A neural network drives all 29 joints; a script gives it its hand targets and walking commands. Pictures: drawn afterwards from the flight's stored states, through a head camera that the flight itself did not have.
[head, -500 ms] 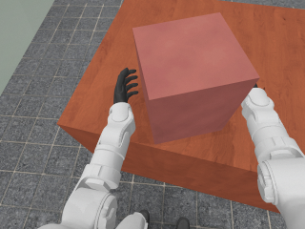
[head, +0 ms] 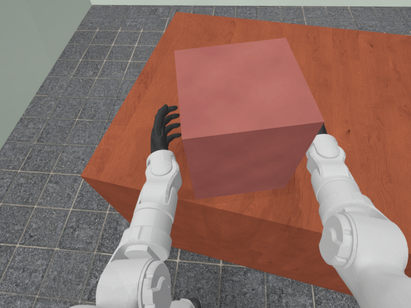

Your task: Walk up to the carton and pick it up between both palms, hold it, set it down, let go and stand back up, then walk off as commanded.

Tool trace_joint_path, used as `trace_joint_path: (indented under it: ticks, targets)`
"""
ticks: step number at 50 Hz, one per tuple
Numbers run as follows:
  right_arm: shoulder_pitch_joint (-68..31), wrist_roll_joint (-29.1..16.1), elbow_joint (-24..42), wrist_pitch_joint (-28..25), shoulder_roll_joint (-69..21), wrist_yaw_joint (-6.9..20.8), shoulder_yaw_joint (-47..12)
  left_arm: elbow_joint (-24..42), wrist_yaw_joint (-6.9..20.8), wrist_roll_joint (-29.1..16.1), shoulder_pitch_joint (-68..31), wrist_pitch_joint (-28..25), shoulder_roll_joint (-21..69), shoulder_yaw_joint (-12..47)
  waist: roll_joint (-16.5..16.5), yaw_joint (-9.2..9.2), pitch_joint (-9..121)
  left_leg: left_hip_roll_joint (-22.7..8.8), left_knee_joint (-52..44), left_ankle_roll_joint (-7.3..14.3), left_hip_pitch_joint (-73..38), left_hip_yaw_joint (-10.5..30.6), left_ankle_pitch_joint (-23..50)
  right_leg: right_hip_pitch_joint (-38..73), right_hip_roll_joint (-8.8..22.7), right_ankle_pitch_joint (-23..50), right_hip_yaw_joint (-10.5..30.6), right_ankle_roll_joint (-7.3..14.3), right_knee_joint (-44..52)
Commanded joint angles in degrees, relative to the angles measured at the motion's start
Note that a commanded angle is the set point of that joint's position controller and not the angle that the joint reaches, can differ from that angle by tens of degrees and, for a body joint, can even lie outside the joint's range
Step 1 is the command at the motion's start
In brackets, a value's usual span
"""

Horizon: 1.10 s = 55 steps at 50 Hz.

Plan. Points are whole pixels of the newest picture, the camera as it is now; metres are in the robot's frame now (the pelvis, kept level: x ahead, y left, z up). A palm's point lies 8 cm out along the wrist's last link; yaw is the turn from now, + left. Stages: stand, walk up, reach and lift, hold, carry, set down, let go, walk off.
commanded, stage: reach and lift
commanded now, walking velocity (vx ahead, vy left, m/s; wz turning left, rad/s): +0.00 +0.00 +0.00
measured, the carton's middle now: (235, 127) +0.46 +0.06 +0.05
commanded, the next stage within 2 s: none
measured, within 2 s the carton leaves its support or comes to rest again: leaves its support in 1.14 s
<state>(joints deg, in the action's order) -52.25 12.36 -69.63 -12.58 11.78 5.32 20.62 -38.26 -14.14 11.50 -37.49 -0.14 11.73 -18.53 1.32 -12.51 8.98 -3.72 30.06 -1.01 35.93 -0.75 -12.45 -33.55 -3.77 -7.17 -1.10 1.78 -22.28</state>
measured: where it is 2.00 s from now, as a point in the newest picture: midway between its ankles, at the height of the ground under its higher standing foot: outside the picture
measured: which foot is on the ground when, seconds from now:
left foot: down 0.00-1.00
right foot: down 0.00-1.00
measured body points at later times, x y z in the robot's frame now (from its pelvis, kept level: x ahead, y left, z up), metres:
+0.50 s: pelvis +0.00 +0.00 +0.00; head +0.09 +0.00 +0.44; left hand +0.39 +0.20 +0.05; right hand +0.49 -0.09 +0.05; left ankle +0.00 +0.12 -0.73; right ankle +0.02 -0.10 -0.73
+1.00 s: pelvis +0.00 +0.00 +0.00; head +0.08 +0.00 +0.44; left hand +0.38 +0.20 +0.05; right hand +0.48 -0.09 +0.05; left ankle +0.00 +0.12 -0.73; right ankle +0.02 -0.10 -0.73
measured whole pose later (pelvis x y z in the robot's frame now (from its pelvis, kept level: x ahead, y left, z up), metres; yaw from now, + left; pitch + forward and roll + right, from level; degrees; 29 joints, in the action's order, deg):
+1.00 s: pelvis +0.00 +0.00 +0.00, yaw +0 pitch +19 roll -2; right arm -52.3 12.4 -73.3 -15.1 11.3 3.4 20.0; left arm -41.6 -16.3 11.5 -37.5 -2.3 11.5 -18.7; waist 1.3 -12.5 10.2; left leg -3.7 30.1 -1.0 36.0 -0.8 -12.6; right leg -33.5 -3.8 -7.2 -1.1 1.8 -22.1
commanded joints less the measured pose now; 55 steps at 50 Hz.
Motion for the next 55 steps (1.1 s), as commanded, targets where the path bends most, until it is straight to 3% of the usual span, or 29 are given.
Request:
trace_joint_path:
  ticks: [1,33,47,55]
  targets:
    - [-34.80,3.76,4.79,-4.11,-29.40,5.03,-6.13,1.66,7.81,4.32,-34.06,-4.40,21.61,9.10,-9.57,1.09,41.12,2.22,-6.22,-0.48,-16.21,-5.69,26.46,29.36,0.51,19.50,-3.45,-1.20,-0.68]
    - [-37.36,3.38,3.15,-4.72,-33.30,4.05,-8.18,-1.45,6.70,1.69,-36.55,-5.19,24.32,13.08,-9.95,1.79,43.81,1.45,-5.92,-0.74,-16.54,-4.55,27.96,28.70,0.38,20.44,-3.86,-1.07,-0.66]
    - [-42.11,1.24,6.61,-8.47,-34.91,2.83,-13.26,1.10,6.11,-1.30,-40.59,-6.51,28.65,18.29,-10.15,2.43,52.62,1.03,-3.72,-1.80,-19.36,-3.33,35.98,29.89,-0.33,29.31,-4.45,-0.89,-2.20]
    - [-43.34,-0.87,7.64,-8.14,-34.43,2.65,-15.41,2.72,5.43,-3.49,-42.53,-5.27,30.23,21.40,-8.74,3.32,54.90,0.63,-2.86,-2.60,-22.62,-2.33,37.63,27.09,-1.08,26.77,-5.13,-0.31,-1.34]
